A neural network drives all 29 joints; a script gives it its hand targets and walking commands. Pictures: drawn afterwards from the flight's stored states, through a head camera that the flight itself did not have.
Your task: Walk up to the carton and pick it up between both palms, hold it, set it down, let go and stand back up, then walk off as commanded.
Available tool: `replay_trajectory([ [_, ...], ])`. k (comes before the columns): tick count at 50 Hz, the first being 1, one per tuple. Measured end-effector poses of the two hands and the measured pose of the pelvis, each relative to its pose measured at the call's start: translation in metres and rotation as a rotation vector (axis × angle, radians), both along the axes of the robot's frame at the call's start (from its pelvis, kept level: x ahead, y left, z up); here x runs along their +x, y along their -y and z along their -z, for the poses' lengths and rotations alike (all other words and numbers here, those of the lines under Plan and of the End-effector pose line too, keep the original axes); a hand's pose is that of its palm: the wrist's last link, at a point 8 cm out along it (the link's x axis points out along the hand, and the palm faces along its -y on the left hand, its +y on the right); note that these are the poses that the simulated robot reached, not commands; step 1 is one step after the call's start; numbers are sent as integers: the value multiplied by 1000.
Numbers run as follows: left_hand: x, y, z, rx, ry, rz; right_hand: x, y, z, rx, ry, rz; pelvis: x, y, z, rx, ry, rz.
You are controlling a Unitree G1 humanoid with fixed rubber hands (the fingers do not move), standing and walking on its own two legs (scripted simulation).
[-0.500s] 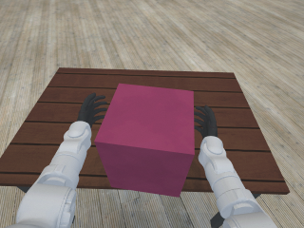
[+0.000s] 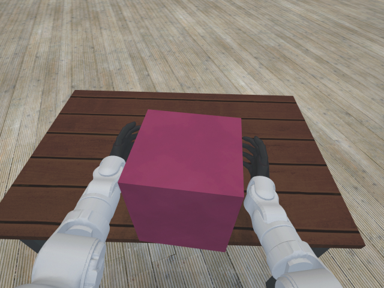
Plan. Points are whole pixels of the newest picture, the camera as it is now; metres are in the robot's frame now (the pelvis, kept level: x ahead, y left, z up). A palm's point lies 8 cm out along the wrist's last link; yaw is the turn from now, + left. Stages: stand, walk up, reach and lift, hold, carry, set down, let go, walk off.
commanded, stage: reach and lift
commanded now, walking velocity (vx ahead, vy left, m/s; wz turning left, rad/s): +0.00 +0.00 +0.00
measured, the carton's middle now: (187, 182) +0.35 +0.02 +0.02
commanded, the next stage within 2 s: none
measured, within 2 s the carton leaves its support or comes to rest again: leaves its support in 1.56 s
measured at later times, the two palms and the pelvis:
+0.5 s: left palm (120, 157) +0.38 +0.17 +0.08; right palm (256, 175) +0.35 -0.13 +0.06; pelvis +0.00 +0.00 +0.00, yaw +0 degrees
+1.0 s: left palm (120, 158) +0.38 +0.17 +0.08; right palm (256, 175) +0.34 -0.13 +0.06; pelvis +0.00 +0.01 +0.00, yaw +0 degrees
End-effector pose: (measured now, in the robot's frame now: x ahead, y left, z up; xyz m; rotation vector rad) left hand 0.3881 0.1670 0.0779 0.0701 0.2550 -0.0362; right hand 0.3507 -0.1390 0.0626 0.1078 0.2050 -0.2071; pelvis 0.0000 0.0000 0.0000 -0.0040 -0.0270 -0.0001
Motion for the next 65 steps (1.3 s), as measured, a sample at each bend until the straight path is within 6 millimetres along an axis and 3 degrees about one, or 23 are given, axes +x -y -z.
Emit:
replay_trajectory([
  [65,-8,1,0,-2,58,3,-6,-5,0,-56,66,36,-1,-6,-1,-9,2,0],
])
